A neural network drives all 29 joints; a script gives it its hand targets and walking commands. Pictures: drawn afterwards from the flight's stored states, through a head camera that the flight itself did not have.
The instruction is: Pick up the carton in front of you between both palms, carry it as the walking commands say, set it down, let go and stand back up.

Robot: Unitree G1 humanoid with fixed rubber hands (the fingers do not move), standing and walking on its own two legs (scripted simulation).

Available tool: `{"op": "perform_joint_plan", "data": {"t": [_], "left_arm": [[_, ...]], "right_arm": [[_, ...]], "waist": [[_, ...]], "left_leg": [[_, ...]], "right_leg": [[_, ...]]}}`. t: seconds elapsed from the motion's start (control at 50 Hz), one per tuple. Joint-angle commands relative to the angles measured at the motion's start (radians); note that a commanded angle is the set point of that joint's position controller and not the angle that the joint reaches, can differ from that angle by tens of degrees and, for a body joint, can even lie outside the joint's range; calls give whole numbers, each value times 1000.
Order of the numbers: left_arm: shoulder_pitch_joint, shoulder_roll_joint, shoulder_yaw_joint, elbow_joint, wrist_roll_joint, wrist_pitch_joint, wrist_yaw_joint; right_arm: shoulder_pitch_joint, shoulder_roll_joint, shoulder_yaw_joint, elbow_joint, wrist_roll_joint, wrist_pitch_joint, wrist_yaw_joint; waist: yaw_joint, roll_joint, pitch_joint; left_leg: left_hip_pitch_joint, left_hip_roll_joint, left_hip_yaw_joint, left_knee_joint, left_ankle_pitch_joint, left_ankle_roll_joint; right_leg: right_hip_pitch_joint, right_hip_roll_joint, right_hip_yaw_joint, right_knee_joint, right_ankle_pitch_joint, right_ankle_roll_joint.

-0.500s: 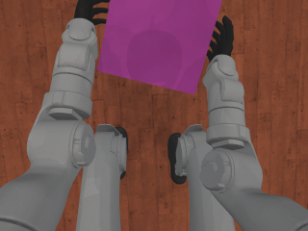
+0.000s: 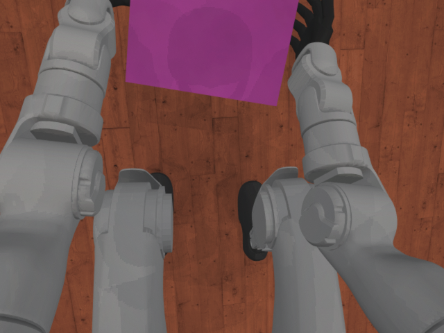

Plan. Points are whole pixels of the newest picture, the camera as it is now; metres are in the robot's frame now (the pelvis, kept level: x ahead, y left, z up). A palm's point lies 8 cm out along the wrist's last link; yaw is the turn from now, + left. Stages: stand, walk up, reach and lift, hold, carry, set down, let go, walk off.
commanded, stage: set down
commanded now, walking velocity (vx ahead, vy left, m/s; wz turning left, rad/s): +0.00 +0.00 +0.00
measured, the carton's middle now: (206, 32) +0.54 +0.04 -0.25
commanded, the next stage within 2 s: none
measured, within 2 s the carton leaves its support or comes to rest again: rests again in 0.34 s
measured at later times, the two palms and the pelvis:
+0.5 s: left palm out of the picture +0.54 +0.19 -0.17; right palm (313, 40) +0.52 -0.11 -0.16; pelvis +0.00 +0.00 -0.02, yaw -1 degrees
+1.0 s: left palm (97, 19) +0.52 +0.21 -0.21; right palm (313, 60) +0.50 -0.13 -0.20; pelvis +0.00 +0.00 -0.02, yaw -1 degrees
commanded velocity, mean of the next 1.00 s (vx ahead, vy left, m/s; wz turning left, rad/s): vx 0.00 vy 0.00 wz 0.00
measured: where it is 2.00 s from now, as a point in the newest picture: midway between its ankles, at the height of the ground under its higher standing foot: (207, 231)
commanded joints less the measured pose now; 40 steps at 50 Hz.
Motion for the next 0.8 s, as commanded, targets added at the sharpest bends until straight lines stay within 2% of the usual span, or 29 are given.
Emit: {"op": "perform_joint_plan", "data": {"t": [0.0, 0.02, 0.04, 0.06, 0.08, 0.1, 0.12, 0.18, 0.2, 0.26, 0.28, 0.36, 0.4, 0.42, 0.44, 0.46, 0.48, 0.52, 0.54, 0.56, 0.58, 0.6, 0.62, 0.64, 0.66, 0.68, 0.7, 0.72, 0.78], "left_arm": [[-447, -920, -240, -157, -87, -67, -257], [-391, -929, -193, -115, -52, -68, -258], [-440, -928, -190, -112, -87, -79, -262], [-428, -875, -167, -97, -42, -72, -263], [-447, -902, -171, -83, -64, -83, -259], [-440, -876, -155, -107, -66, -88, -256], [-417, -867, -106, 40, -28, -73, -261], [-421, -809, -102, 55, 8, -65, -269], [-450, -864, -136, -34, -34, -76, -272], [-435, -764, -94, 42, -11, -75, -282], [-425, -833, -101, 18, -26, -76, -285], [-416, -772, -39, 74, 22, -66, -290], [-395, -753, -76, 25, -3, -74, -291], [-384, -745, -65, 22, 4, -70, -289], [-361, -770, -57, 61, 36, -65, -292], [-339, -735, -48, 105, 59, -56, -292], [-382, -740, -7, 52, 52, -57, -296], [-353, -698, -12, 72, 67, -51, -305], [-312, -758, -19, 111, 77, -41, -308], [-359, -717, -29, 67, 49, -42, -302], [-311, -696, -38, 78, 55, -44, -302], [-325, -739, -23, 22, 43, -52, -305], [-302, -724, -41, 88, 47, -56, -303], [-294, -687, -25, 124, 56, -62, -293], [-287, -661, 17, 76, 83, -62, -296], [-259, -616, 17, 126, 81, -60, -290], [-250, -589, 0, 86, 80, -59, -292], [-266, -583, 31, 129, 107, -55, -288], [-250, -479, 70, 129, 124, -70, -267]], "right_arm": [[-579, 797, 397, -73, 50, -9, 269], [-575, 791, 407, -49, 42, -5, 275], [-598, 818, 408, -86, 45, -9, 277], [-582, 793, 385, -37, 33, -6, 277], [-538, 811, 380, 0, 27, -11, 273], [-571, 794, 398, -29, 52, -15, 276], [-592, 747, 355, 27, 11, -12, 265], [-609, 738, 315, 51, -12, 4, 274], [-558, 739, 302, 55, -14, -6, 279], [-550, 742, 288, 136, -17, 9, 281], [-569, 690, 295, 69, -5, -10, 284], [-576, 704, 235, 125, -25, 1, 299], [-474, 718, 236, 146, -29, -1, 306], [-479, 735, 225, 153, -35, 9, 314], [-491, 692, 193, 163, -83, 6, 316], [-464, 704, 201, 220, -78, 24, 320], [-478, 684, 181, 158, -75, 18, 325], [-449, 654, 163, 208, -101, 15, 323], [-410, 641, 123, 232, -138, 11, 318], [-434, 658, 169, 233, -103, 30, 321], [-390, 650, 179, 214, -103, 18, 322], [-415, 621, 163, 186, -83, 2, 324], [-391, 665, 175, 219, -88, 3, 322], [-365, 680, 161, 251, -108, 10, 320], [-365, 598, 164, 190, -106, 6, 317], [-380, 600, 168, 261, -114, 25, 322], [-334, 549, 145, 252, -102, 10, 314], [-331, 542, 125, 264, -116, 9, 308], [-271, 431, 59, 292, -166, -3, 286]], "waist": [[-4, 224, -1145], [71, 216, -1081], [39, 156, -1113], [58, 177, -1016], [6, 162, -1051], [59, 153, -1082], [27, 154, -936], [68, 136, -919], [22, 182, -942], [70, 132, -889], [0, 137, -877], [70, 131, -809], [31, 119, -846], [69, 119, -814], [3, 94, -765], [81, 144, -698], [29, 102, -769], [44, 113, -707], [-35, 110, -713], [57, 155, -712], [22, 103, -746], [26, 164, -765], [51, 130, -712], [16, 77, -689], [66, 141, -683], [57, 89, -654], [-12, 93, -642], [60, 148, -646], [26, 138, -632]], "left_leg": [[824, -72, 12, -156, 371, -14], [734, -83, 42, -146, 378, -16], [710, -76, 40, -132, 342, -6], [659, -74, 49, -151, 304, -3], [680, -75, 38, -168, 282, -2], [693, -73, 42, -143, 327, 7], [630, -61, 30, -154, 235, 15], [618, -57, 49, -138, 209, 16], [634, -67, 36, -153, 233, 4], [639, -53, 45, -129, 196, 16], [598, -58, 27, -136, 194, 8], [537, -55, 18, -127, 177, 29], [589, -64, 16, -138, 219, 19], [602, -68, 13, -143, 232, 28], [566, -75, -4, -141, 263, 28], [583, -61, 26, -132, 203, 16], [548, -58, 4, -122, 189, 36], [514, -57, 0, -130, 198, 33], [545, -63, -7, -132, 193, 26], [559, -56, -16, -122, 203, 32], [589, -59, -7, -137, 246, 25], [530, -62, 10, -129, 257, 15], [540, -62, 12, -103, 247, 17], [552, -50, -26, -115, 237, 39], [504, -57, -8, -120, 250, 33], [528, -51, -23, -128, 245, 36], [530, -45, -19, -130, 217, 24], [539, -48, -22, -137, 227, 29], [523, -44, -7, -118, 161, 23]], "right_leg": [[359, 97, -104, -118, 312, -33], [364, 101, -78, -121, 330, -27], [418, 94, -77, -124, 326, -24], [360, 105, -89, -117, 292, -22], [415, 104, -98, -136, 308, -17], [353, 112, -87, -120, 295, -15], [336, 97, -83, -132, 229, -21], [317, 101, -76, -140, 178, -11], [360, 107, -83, -140, 233, -20], [273, 100, -82, -144, 154, -16], [333, 94, -93, -120, 203, -24], [239, 99, -74, -99, 175, -34], [280, 99, -101, -96, 209, -25], [241, 100, -86, -109, 205, -19], [232, 101, -94, -113, 219, -25], [196, 94, -56, -115, 156, -28], [229, 102, -74, -103, 179, -31], [216, 91, -79, -96, 199, -23], [244, 96, -94, -116, 200, -24], [193, 76, -65, -80, 176, -27], [218, 94, -92, -105, 203, -13], [221, 101, -79, -96, 237, -28], [209, 98, -69, -86, 219, -21], [204, 87, -78, -83, 224, -12], [213, 96, -50, -96, 230, -23], [210, 80, -56, -97, 215, -5], [204, 85, -94, -92, 201, -5], [186, 78, -62, -88, 195, -20], [221, 87, -64, -90, 162, -24]]}}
